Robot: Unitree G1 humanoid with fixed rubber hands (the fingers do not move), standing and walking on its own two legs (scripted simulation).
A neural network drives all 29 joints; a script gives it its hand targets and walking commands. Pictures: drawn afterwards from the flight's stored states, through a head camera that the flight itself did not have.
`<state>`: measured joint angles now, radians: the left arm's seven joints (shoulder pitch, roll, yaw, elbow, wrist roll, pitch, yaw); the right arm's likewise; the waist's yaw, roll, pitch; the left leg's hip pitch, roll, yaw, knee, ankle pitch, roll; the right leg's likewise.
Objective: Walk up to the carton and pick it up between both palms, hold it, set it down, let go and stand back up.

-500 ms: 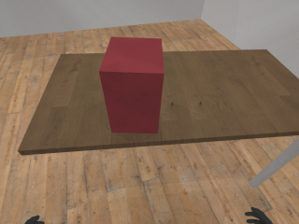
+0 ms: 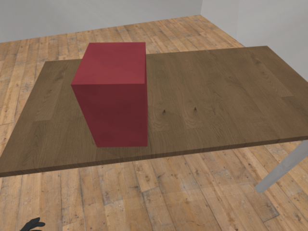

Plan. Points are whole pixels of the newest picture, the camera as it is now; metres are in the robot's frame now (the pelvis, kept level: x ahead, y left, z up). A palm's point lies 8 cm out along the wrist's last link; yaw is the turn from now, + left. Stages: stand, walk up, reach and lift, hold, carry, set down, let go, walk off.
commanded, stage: walk up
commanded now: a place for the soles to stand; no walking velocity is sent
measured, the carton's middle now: (120, 97) +0.51 +0.11 +0.07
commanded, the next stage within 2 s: none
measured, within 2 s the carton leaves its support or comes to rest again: neither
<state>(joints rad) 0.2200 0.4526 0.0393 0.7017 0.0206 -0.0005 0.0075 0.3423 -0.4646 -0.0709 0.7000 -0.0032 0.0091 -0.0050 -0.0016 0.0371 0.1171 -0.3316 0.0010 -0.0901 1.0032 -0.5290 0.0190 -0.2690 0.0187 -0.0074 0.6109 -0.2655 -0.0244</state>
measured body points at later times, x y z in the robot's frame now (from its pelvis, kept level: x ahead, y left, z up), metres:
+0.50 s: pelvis +0.04 +0.02 +0.01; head +0.06 +0.04 +0.46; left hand +0.17 +0.36 -0.08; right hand +0.21 -0.29 -0.07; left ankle +0.06 +0.15 -0.73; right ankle +0.04 -0.11 -0.73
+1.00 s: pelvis +0.02 +0.02 +0.01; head +0.04 +0.03 +0.46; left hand +0.07 +0.36 -0.10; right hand +0.18 -0.29 -0.09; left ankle +0.06 +0.15 -0.73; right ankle +0.04 -0.11 -0.73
